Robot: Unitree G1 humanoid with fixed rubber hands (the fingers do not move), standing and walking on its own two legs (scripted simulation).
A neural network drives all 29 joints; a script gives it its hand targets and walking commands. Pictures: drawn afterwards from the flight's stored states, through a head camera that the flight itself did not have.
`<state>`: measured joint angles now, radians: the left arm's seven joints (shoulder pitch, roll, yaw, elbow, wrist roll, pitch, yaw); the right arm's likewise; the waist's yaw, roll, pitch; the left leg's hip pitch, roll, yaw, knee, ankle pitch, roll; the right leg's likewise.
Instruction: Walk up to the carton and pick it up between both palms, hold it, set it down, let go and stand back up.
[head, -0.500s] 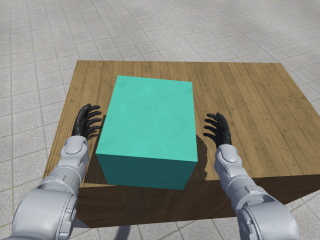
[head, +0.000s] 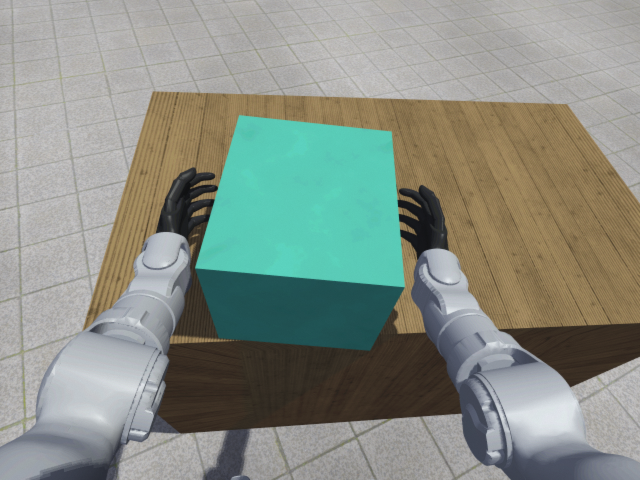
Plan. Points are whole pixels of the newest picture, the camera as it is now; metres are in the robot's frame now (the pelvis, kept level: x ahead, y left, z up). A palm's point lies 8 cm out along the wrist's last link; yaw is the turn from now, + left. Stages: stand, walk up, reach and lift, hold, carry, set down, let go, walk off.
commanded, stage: reach and lift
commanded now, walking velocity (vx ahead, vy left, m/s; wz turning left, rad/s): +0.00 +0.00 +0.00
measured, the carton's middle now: (305, 234) +0.45 +0.01 +0.03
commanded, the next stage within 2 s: none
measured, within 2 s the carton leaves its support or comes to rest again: leaves its support in 1.86 s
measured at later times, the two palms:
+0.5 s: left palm (191, 244) +0.41 +0.16 +0.05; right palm (427, 264) +0.39 -0.14 +0.04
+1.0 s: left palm (196, 242) +0.42 +0.15 +0.05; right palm (430, 264) +0.39 -0.15 +0.04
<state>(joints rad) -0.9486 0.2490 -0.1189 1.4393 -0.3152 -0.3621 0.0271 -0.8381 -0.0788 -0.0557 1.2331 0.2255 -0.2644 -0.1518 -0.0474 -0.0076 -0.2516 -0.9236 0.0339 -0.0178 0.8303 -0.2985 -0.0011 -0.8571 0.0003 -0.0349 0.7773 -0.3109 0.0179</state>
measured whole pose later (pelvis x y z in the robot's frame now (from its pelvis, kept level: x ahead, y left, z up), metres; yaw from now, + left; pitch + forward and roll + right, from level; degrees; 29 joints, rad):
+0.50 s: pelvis +0.02 +0.00 +0.03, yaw +1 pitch +14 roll -3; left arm -0.82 0.12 0.20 1.51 0.05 -0.53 0.06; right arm -0.65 0.09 -0.52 1.13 -0.28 -0.40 -0.13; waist -0.04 0.03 -0.14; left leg -0.63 0.03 -0.03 0.67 -0.28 0.00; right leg -0.54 0.00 -0.05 0.56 -0.27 0.02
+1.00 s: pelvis +0.04 +0.00 +0.03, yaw +2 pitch +13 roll -2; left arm -0.77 0.11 0.25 1.45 0.08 -0.52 0.03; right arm -0.59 0.12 -0.50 1.08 -0.31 -0.42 -0.15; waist -0.05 0.02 -0.13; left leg -0.57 0.02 -0.02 0.60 -0.26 -0.01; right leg -0.49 -0.01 -0.05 0.53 -0.27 0.02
